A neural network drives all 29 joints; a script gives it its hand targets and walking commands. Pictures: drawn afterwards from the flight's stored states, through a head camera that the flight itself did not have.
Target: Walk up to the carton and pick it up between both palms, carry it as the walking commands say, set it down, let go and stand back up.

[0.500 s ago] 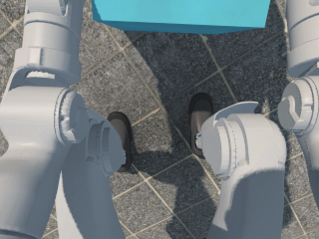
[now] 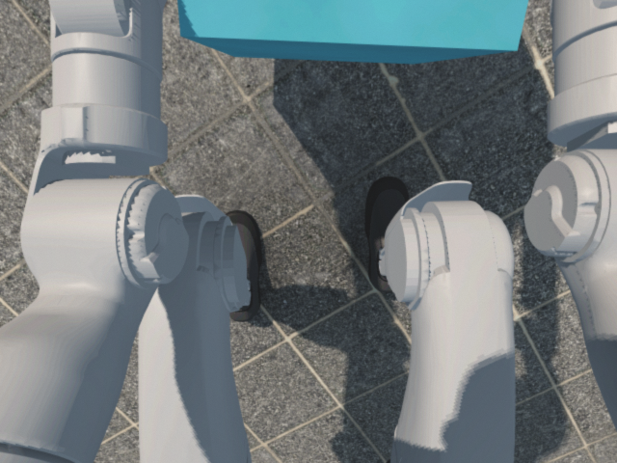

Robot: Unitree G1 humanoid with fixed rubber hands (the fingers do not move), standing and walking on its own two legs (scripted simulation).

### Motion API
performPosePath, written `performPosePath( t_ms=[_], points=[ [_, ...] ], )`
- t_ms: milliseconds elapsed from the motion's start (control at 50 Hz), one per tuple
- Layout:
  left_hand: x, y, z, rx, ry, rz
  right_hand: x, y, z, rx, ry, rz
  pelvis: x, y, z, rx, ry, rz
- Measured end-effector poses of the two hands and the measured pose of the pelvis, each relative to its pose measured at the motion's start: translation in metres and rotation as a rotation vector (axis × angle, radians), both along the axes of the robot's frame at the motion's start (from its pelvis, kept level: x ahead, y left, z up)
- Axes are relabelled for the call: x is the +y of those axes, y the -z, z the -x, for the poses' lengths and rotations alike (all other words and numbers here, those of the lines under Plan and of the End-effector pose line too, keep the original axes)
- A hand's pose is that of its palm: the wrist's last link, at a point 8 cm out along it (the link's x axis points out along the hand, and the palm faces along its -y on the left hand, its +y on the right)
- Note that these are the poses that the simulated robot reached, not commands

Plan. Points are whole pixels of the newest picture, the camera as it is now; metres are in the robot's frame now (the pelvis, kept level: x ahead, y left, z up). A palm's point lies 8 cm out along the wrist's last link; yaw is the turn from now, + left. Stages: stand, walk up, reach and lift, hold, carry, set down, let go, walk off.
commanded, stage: reach and lift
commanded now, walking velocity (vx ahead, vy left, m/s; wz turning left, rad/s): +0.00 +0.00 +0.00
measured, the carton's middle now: out of the picture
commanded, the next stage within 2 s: none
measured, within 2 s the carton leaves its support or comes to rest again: neither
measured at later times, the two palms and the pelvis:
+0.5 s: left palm out of the picture +0.57 +0.10 -0.08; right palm out of the picture +0.55 -0.23 -0.09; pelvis -0.01 +0.00 +0.04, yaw +0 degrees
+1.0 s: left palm out of the picture +0.54 +0.10 -0.01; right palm out of the picture +0.53 -0.23 -0.02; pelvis -0.02 +0.00 +0.09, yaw -1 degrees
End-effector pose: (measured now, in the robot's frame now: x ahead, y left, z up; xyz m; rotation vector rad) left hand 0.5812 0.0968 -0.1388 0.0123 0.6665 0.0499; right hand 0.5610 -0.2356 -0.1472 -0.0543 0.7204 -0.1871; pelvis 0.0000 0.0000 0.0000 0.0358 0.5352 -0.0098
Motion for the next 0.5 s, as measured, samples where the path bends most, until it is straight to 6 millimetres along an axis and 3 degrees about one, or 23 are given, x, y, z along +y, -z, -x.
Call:
performPosePath(
  t_ms=[220, 500],
  points=[
    [-0.003, -0.019, 0.006, -0.011, -0.017, 0.010, -0.002, -0.016, 0.006, -0.011, 0.007, -0.019, -0.001, -0.012, 0.002, -0.011, 0.006, -0.001],
    [0.001, -0.059, 0.014, -0.033, -0.020, 0.013, 0.002, -0.055, 0.014, -0.030, 0.001, -0.010, -0.003, -0.037, 0.009, -0.033, 0.012, -0.006]
  ],
)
